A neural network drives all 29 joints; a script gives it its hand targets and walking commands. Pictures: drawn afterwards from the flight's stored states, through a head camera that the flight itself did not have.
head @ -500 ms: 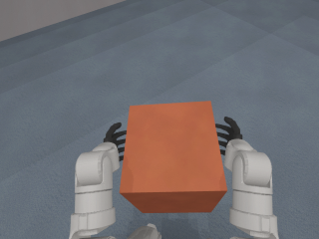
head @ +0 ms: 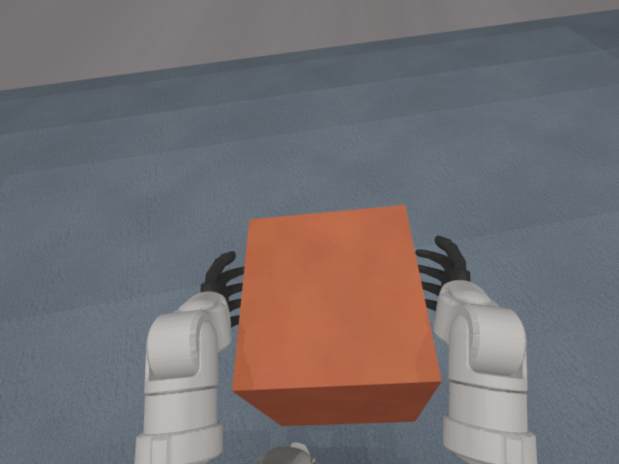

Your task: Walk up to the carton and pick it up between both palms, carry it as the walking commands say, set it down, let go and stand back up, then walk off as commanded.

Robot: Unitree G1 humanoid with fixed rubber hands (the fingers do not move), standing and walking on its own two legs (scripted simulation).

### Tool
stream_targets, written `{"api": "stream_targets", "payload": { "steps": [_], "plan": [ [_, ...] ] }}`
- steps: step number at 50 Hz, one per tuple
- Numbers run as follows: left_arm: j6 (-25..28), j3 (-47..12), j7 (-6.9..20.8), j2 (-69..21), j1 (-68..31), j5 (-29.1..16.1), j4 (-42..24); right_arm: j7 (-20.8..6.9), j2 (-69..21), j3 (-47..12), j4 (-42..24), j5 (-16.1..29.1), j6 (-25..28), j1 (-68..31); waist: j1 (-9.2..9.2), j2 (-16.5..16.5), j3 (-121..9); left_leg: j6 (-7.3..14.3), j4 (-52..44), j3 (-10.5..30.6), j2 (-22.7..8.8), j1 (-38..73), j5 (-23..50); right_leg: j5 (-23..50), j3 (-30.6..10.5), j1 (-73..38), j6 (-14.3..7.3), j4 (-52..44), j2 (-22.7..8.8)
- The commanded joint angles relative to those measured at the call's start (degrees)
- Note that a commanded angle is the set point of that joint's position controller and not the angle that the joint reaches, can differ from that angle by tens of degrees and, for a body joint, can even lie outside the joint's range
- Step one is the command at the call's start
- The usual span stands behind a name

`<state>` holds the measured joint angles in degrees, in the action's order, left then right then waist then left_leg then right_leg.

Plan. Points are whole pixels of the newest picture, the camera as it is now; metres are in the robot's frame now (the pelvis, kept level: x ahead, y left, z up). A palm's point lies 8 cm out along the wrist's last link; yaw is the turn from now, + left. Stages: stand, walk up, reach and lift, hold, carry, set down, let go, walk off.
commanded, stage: carry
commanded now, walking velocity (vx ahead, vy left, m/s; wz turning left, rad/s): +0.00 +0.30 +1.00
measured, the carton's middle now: (337, 326) +0.30 -0.01 -0.01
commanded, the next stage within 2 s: none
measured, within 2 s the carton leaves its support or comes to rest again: neither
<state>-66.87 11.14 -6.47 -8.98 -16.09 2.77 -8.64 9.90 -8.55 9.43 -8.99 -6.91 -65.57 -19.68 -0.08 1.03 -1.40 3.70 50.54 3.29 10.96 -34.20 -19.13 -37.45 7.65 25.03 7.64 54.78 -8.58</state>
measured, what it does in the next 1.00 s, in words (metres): steps to the left, turning left: left foot, then right foot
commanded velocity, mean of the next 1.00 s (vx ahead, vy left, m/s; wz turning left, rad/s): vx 0.00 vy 0.30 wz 1.00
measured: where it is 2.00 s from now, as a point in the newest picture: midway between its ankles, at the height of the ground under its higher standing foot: outside the picture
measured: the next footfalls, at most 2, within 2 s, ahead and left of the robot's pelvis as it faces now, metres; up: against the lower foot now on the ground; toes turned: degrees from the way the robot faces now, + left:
left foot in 0.24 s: +0.12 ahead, +0.23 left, +0.00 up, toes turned +14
right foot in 0.54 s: +0.19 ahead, +0.10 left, +0.00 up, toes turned +20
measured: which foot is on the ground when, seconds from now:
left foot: down 0.00-0.02, up 0.04-0.22, down 0.24-0.56, up 0.58-0.80, down 0.82-1.00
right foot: down 0.00-0.24, up 0.26-0.52, down 0.54-0.82, up 0.84-1.00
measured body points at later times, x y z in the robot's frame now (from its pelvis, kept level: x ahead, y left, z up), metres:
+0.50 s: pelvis +0.09 +0.17 +0.01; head +0.13 +0.17 +0.45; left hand +0.29 +0.43 +0.05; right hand +0.44 +0.17 +0.06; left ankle +0.08 +0.22 -0.69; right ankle +0.13 +0.06 -0.65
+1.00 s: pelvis +0.08 +0.34 +0.00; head +0.11 +0.36 +0.45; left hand +0.14 +0.67 +0.05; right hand +0.39 +0.51 +0.06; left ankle +0.04 +0.41 -0.69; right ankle +0.14 +0.22 -0.65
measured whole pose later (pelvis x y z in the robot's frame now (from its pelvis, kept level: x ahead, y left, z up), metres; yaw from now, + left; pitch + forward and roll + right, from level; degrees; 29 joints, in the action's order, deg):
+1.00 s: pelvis +0.08 +0.34 +0.00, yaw +54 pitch +5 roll +0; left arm -68.2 10.0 -7.2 -8.2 -16.7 2.9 -9.5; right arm 9.2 -7.6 8.7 -8.6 -6.9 -66.1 -20.4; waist -0.2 1.5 -1.2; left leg 4.6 52.7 3.4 9.0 -34.1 -22.9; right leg -42.7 8.2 29.5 7.2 65.9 -8.3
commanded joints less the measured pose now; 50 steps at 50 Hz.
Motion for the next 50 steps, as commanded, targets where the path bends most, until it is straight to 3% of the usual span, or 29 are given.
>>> {"api": "stream_targets", "payload": {
  "steps": [1,2,4,5,7,10,11,12,13,14,17,20,23,26,27,28,29,31,33,37,39,40,41,42,43,44,45,48,50],
  "plan": [
    [3.02,-44.4,14.07,-53.92,-39.3,-24.92,-14.24,-16.84,-54.36,-42.96,-6.18,25.54,-0.83,-30.98,0.67,-26.5,-31.56,-6.23,21.18,-3.69,-8.65,-22.21,-18.76,58.88,-23.07,-45.04,-14.98,-24.76,-36.04],
    [3.21,-44.35,13.93,-53.48,-40.01,-25.16,-14.66,-16.57,-54.99,-44.06,-6.85,26.51,-0.64,-33.26,0.59,-22.91,-28.92,-6.6,29.13,-0.78,-14.44,-22.29,-18.32,70.55,-21.49,-40.83,-18.78,-24.67,-37.87],
    [3.0,-45.33,13.97,-53.87,-51.79,-26.01,-14.95,-16.4,-54.7,-43.3,-7.26,28.09,-0.39,-40.72,-0.61,-12.56,-22.11,-5.17,24.56,-1.31,-15.12,-22.73,-10.48,76.07,-7.44,-40.73,-13.13,-16.97,-27.74],
    [2.46,-44.81,13.96,-53.7,-48.29,-24.99,-12.91,-16.34,-54.25,-43.67,-8.04,28.11,-0.5,-39.13,-0.56,-13.38,-20.48,-5.27,19.9,-1.31,-15.33,-22.06,-9.41,74.76,-3.56,-40.18,-9.94,-15.66,-25.77],
    [1.9,-43.28,13.95,-52.07,-42.34,-23.76,-11.32,-16.12,-53.03,-43.53,-7.0,26.13,-1.01,-33.75,-0.97,-16.39,-19.62,-5.04,12.21,-4.86,-15.5,-15.53,-8.78,75.8,1.39,-35.66,-8.31,-15.01,-24.62],
    [1.17,-41.82,13.45,-49.25,-39.66,-22.2,-10.3,-16.82,-50.06,-41.31,-2.62,23.54,-2.16,-27.01,-2.77,-19.16,-28.36,-1.69,-5.93,-11.88,-9.63,12.58,-5.24,86.3,10.35,-23.94,-3.93,0.78,-18.46],
    [0.73,-41.42,13.5,-48.27,-38.52,-21.28,-8.07,-17.26,-48.76,-40.2,-1.45,22.55,-2.33,-26.15,-3.35,-15.28,-29.61,0.11,-12.86,-9.04,-6.65,23.51,-4.96,77.05,9.27,-15.17,-2.63,13.48,-15.68],
    [0.74,-41.2,13.47,-47.29,-40.37,-20.72,-7.5,-18.02,-49.92,-39.74,-0.22,22.48,-2.07,-26.92,-2.57,-0.91,-26.54,4.04,-16.73,4.91,-7.82,32.32,20.93,35.59,4.58,0.67,-0.52,22.54,-7.21],
    [0.18,-40.97,13.69,-46.44,-38.39,-19.37,-5.18,-18.02,-49.73,-38.71,3.14,22.36,-2.08,-27.43,-1.2,19.03,-24.4,10.12,-15.32,23.31,-15.69,36.09,68.55,-7.56,2.57,13.6,2.15,29.86,2.22],
    [0.7,-41.55,13.96,-46.18,-37.18,-19.43,-5.72,-17.89,-51.13,-38.69,2.89,23.04,-1.87,-27.51,-1.97,14.35,-21.82,10.21,-13.95,27.04,-16.23,35.12,82.85,-13.59,-2.31,18.21,2.42,30.42,3.23],
    [1.11,-44.92,13.8,-53.22,-40.31,-22.54,-9.66,-17.6,-53.59,-40.21,-2.01,25.24,-1.73,-30.36,-2.11,4.13,-20.7,7.44,-16.64,25.48,-14.02,29.63,64.83,-9.35,-3.2,15.4,1.79,17.55,4.14],
    [1.79,-46.41,13.24,-55.05,-40.46,-23.6,-12.56,-17.48,-54.08,-39.94,-2.59,25.01,-1.25,-28.87,-1.62,11.51,-28.16,6.35,-16.87,26.56,-12.34,31.6,60.12,-2.39,-5.74,11.7,0.42,12.44,5.19],
    [2.5,-47.1,12.96,-54.78,-42.52,-25.7,-18.1,-16.87,-53.58,-40.84,-6.62,25.73,-0.41,-28.97,-1.53,7.74,-30.85,5.88,-14.4,25.63,-12.53,26.49,60.75,2.11,-8.1,2.82,-1.1,2.79,4.24],
    [2.7,-46.23,13.12,-53.66,-42.78,-26.48,-19.96,-15.92,-52.3,-42.27,-10.05,26.97,-0.09,-32.79,0.57,5.54,-31.74,-0.77,-8.94,15.41,-9.8,8.84,49.41,14.84,-6.54,-21.74,-6.07,-16.83,1.4],
    [2.68,-45.44,13.28,-53.16,-43.43,-26.38,-19.76,-15.42,-52.38,-42.24,-10.17,27.29,-0.46,-34.43,2.32,-9.02,-33.4,-2.31,5.2,6.71,-5.76,-4.93,23.83,34.41,-14.53,-36.95,-9.28,-27.21,-10.29],
    [2.13,-44.27,13.6,-52.5,-40.95,-25.85,-18.29,-15.04,-52.27,-42.11,-10.36,26.74,-0.77,-32.71,1.28,-25.16,-36.36,-5.81,25.66,-0.47,-3.33,-16.68,-18.95,58.32,-25.98,-46.43,-15.57,-24.4,-31.15],
    [1.7,-43.77,13.68,-51.89,-40.63,-25.93,-17.27,-14.83,-52.99,-42.04,-8.17,26.71,-1.07,-32.56,1.09,-21.65,-34.19,-6.16,38.09,0.38,-10.34,-20.36,-21.27,70.62,-25.05,-44.69,-19.14,-21.76,-36.74],
    [1.62,-43.3,13.63,-52.04,-40.99,-23.53,-13.06,-15.69,-52.96,-41.13,-6.65,27.62,-1.44,-36.05,0.48,-12.28,-26.98,-6.23,34.67,3.18,-13.92,-20.1,-14.0,74.26,-12.62,-40.76,-15.53,-15.96,-28.16],
    [1.47,-44.14,13.24,-52.31,-43.26,-22.56,-11.75,-16.31,-52.45,-41.51,-5.87,27.31,-1.66,-35.54,0.02,-9.66,-24.58,-6.48,21.42,0.67,-16.39,-19.3,-11.79,67.63,-5.59,-39.68,-10.63,-15.59,-25.54],
    [0.81,-42.34,12.58,-49.29,-42.68,-21.91,-10.07,-17.52,-50.76,-39.77,-0.19,24.67,-2.89,-29.51,-1.79,-16.08,-23.88,-3.34,0.67,-6.23,-18.1,0.28,-8.88,70.0,5.82,-23.08,-7.09,-12.62,-24.42],
    [0.25,-41.83,12.59,-48.2,-40.36,-20.96,-8.95,-18.3,-48.84,-37.87,2.12,23.11,-3.39,-25.12,-2.84,-15.03,-26.87,-2.21,-8.34,-9.62,-11.1,17.46,-6.48,68.03,8.99,-13.32,-3.82,2.68,-19.09],
    [0.22,-41.73,12.64,-47.78,-42.04,-20.4,-7.96,-18.75,-49.33,-37.51,2.38,23.16,-3.19,-26.73,-2.97,-6.81,-27.37,-0.06,-13.85,-2.8,-6.95,26.32,-3.2,45.26,6.0,-3.43,-2.41,12.3,-12.89],
    [-0.16,-42.41,12.86,-48.37,-40.7,-19.98,-7.84,-18.92,-49.78,-37.03,4.4,22.8,-2.9,-26.3,-0.79,12.93,-23.82,5.57,-18.11,17.25,-15.13,28.59,39.06,2.2,5.5,8.5,0.86,20.46,-3.02],
    [-0.53,-42.63,13.22,-47.44,-37.94,-18.82,-7.33,-18.83,-50.57,-36.73,4.87,23.04,-2.72,-25.15,-1.04,21.86,-21.93,8.5,-15.42,25.16,-16.0,31.43,69.6,-15.17,2.34,16.26,3.08,24.1,3.13],
    [0.22,-43.93,13.48,-47.55,-42.01,-21.14,-9.81,-18.62,-50.68,-37.41,1.62,24.34,-2.21,-28.8,-1.55,14.91,-20.76,8.13,-16.1,29.71,-17.13,26.54,72.96,-16.17,-3.25,15.77,2.31,25.47,2.88],
    [0.07,-44.31,13.55,-49.28,-43.39,-21.78,-9.96,-18.5,-51.54,-37.59,0.56,24.96,-2.28,-30.2,-1.44,8.39,-18.86,7.19,-16.26,26.83,-15.63,24.87,70.38,-13.91,-2.89,14.25,2.49,21.52,2.99],
    [0.17,-44.8,13.42,-51.92,-43.71,-22.33,-10.39,-18.12,-52.54,-38.67,-1.44,26.01,-2.31,-32.24,-1.78,6.47,-20.75,7.23,-15.11,24.87,-14.93,27.85,67.82,-10.48,-2.44,14.28,1.74,16.4,4.37],
    [0.66,-46.05,13.27,-54.98,-43.0,-24.12,-13.16,-17.31,-53.0,-39.79,-3.74,25.96,-1.86,-30.08,-1.36,10.62,-29.48,7.59,-14.0,23.31,-12.72,27.3,60.12,-2.14,-5.09,6.17,-0.46,6.81,5.23],
    [1.32,-46.33,13.07,-54.01,-45.12,-25.41,-17.55,-16.9,-53.01,-40.68,-5.41,26.39,-1.2,-29.98,-0.88,9.02,-32.65,7.45,-13.76,24.04,-13.37,21.4,57.83,1.44,-7.72,-4.32,-2.52,-0.26,4.14]
  ]
}}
